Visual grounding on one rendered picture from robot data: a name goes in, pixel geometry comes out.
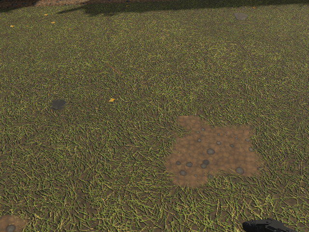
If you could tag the robot right hand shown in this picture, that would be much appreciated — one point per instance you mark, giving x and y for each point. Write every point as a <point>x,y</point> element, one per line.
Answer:
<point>265,225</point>

